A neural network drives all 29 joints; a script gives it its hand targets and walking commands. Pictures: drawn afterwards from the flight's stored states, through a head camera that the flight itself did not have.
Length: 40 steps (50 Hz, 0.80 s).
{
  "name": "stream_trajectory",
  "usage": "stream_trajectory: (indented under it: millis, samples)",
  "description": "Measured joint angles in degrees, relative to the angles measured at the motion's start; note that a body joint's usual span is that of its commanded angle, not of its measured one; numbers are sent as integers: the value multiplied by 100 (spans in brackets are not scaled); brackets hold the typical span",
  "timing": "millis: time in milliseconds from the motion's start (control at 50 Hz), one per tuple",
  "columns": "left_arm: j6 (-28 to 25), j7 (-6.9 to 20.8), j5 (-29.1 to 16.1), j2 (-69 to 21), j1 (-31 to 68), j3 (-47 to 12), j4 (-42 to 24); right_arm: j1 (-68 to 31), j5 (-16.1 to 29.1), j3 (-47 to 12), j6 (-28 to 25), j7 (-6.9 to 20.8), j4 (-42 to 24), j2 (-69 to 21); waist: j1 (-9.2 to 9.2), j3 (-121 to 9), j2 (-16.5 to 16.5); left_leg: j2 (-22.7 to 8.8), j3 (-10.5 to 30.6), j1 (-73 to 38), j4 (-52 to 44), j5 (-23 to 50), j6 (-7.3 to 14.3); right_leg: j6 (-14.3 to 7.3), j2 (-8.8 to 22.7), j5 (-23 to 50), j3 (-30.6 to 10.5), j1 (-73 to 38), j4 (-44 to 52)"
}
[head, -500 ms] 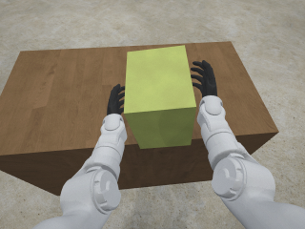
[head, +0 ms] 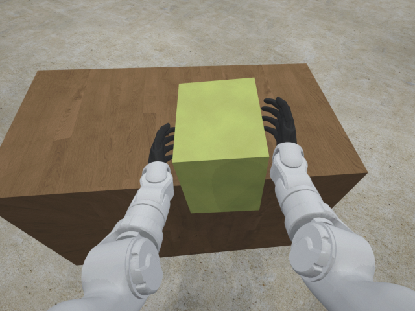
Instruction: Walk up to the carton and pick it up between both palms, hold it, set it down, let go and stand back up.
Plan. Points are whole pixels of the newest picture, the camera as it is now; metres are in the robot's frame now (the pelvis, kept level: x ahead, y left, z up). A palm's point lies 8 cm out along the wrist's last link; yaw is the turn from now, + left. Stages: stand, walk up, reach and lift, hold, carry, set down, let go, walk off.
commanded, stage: reach and lift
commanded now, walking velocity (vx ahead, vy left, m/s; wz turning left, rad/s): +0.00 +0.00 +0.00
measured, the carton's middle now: (220, 149) +0.47 -0.01 +0.01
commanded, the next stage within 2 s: hold in 1.96 s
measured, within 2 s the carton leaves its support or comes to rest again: neither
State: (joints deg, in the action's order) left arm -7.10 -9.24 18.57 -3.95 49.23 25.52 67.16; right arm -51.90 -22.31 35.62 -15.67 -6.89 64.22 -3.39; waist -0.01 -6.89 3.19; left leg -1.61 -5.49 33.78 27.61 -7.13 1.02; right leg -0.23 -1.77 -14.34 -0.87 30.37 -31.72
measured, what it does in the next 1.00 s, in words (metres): stands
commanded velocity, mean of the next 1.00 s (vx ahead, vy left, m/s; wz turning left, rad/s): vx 0.00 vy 0.00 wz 0.00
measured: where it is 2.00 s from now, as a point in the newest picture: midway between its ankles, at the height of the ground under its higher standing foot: outside the picture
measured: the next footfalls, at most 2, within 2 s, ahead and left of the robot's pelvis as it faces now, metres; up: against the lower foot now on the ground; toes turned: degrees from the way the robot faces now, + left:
none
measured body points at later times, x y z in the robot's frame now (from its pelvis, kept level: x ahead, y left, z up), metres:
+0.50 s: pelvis -0.03 +0.00 +0.00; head +0.00 +0.01 +0.45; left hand +0.40 +0.10 +0.07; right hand +0.40 -0.16 +0.09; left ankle +0.06 +0.11 -0.73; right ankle +0.00 -0.10 -0.73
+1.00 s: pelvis -0.01 -0.01 +0.00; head -0.05 +0.02 +0.45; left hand +0.41 +0.13 +0.16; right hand +0.41 -0.13 +0.18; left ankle +0.06 +0.11 -0.73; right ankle +0.00 -0.11 -0.73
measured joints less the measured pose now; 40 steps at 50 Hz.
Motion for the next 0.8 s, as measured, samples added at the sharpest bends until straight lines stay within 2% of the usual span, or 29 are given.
stream_trajectory:
  millis: [60,280,460,580,700,800]
  samples:
    - [134,-24,0,27,-5,-132,-1,0,0,1,116,-7,1,0,0,0,-23,-16,-1,-1,0,74,0,-79,-18,42,3,0,0]
    - [795,-197,-3,-89,107,-370,-93,0,0,0,666,132,2,204,0,-54,-311,-75,-2,-13,0,263,36,-94,-74,251,7,0,0]
    - [1282,-287,-60,-139,377,-447,-212,0,67,2,998,147,0,344,0,-78,-239,-75,-2,-13,0,275,55,-94,-75,260,7,0,1]
    - [1478,-306,-288,-43,438,-725,-388,-1,556,-129,1219,86,0,342,-13,-105,-46,-75,-1,-14,0,214,55,-94,-76,202,7,0,1]
    - [1665,-237,-634,119,319,-1049,-832,3,1249,-833,1477,-135,-205,342,-14,-204,92,-75,-1,-22,0,144,36,-94,-76,136,5,-8,0]
    - [1808,-207,-769,199,-3,-1328,-1541,8,1715,-1423,1613,-243,-577,344,-14,-266,99,-74,-1,-183,0,80,4,-94,-75,89,5,-168,1]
